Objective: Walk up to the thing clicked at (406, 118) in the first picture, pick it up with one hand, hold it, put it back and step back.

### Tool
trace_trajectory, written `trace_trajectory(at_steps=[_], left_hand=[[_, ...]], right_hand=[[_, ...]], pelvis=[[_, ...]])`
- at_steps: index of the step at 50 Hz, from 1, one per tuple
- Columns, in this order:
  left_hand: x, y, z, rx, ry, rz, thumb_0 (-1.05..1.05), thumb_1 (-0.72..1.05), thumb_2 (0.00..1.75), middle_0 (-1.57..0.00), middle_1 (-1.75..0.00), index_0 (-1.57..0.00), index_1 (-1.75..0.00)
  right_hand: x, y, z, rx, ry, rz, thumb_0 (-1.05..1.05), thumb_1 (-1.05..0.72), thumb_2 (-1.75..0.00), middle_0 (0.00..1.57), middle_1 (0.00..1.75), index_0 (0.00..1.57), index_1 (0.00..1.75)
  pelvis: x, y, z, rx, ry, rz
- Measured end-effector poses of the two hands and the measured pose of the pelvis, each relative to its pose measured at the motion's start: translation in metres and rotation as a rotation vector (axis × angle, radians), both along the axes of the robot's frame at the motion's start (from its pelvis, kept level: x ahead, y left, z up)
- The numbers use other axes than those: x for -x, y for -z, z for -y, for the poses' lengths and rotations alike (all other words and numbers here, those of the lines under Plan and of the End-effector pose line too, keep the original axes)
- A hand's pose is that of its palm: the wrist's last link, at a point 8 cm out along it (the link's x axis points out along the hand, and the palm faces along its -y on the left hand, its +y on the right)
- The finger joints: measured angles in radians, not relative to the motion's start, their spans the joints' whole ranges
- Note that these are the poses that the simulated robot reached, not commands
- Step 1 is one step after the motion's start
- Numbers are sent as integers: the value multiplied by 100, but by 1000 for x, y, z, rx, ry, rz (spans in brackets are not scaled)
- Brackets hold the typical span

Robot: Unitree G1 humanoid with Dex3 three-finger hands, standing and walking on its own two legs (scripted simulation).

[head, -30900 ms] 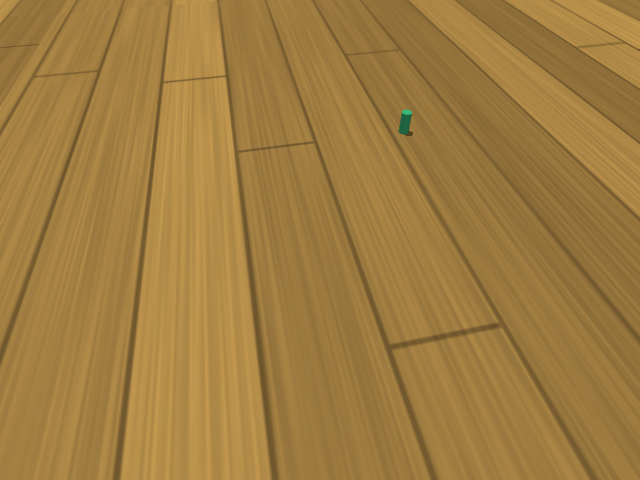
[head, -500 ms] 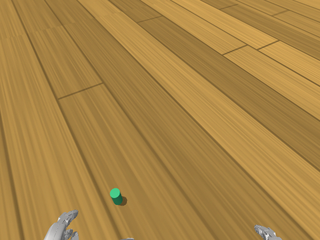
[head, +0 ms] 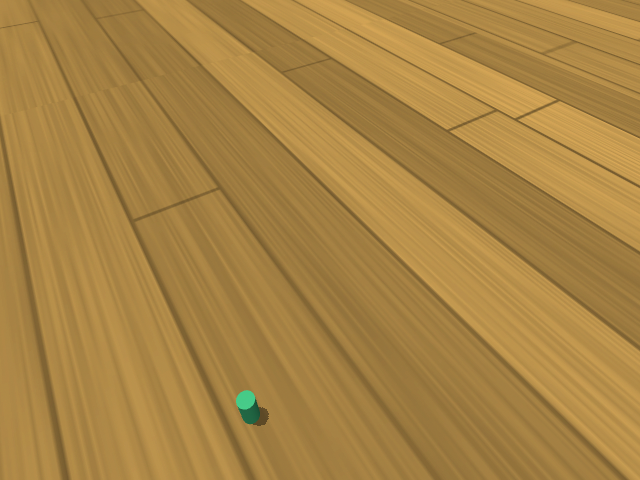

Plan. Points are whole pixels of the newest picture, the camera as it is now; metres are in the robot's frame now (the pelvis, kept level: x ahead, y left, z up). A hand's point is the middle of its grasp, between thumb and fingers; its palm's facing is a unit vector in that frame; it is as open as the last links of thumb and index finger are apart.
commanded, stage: stand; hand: left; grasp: from the side
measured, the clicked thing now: (248, 407) +0.46 +0.24 -0.71
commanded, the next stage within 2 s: step back in 1.34 s
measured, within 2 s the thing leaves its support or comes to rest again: neither
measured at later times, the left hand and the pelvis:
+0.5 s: hand out of the picture +0.05 +0.23 -0.16, palm faces -0.03 -0.94 -0.34, open 7.4 cm; pelvis +0.00 -0.02 +0.00, yaw +0 degrees
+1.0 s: hand out of the picture +0.10 +0.24 -0.15, palm faces -0.03 -0.94 -0.34, open 7.4 cm; pelvis +0.02 -0.01 +0.01, yaw -1 degrees
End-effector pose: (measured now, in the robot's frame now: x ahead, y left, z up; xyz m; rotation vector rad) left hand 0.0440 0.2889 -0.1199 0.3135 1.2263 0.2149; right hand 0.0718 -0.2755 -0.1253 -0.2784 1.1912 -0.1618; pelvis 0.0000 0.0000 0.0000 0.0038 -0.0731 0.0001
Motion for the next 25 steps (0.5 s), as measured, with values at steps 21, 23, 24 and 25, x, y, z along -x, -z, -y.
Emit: trace_trajectory(at_steps=[21, 23, 24, 25], left_hand=[[12, -1, 12, -3, -7, -68, 0, 91, 90, -21, -30, -20, -30], [6, -1, 13, 2, -3, -62, 0, 91, 90, -21, -30, -20, -30], [3, -1, 14, 4, -1, -59, 0, 91, 90, -21, -30, -20, -30], [-1, -1, 14, 5, 1, -57, 0, 91, 90, -21, -30, -20, -30]], right_hand=[[28, 0, 33, 21, 47, -96, 1, -91, -90, 20, 30, 20, 30], [29, -1, 33, 23, 50, -102, 1, -91, -90, 20, 30, 20, 30], [29, -1, 33, 24, 51, -105, 1, -91, -90, 20, 30, 20, 30], [28, -1, 33, 25, 52, -106, 1, -91, -90, 20, 30, 20, 30]], pelvis=[[1, -4, 15, 5, 0, -10], [-1, -4, 15, 5, 2, -12], [-2, -4, 15, 5, 3, -13], [-3, -4, 15, 4, 4, -14]])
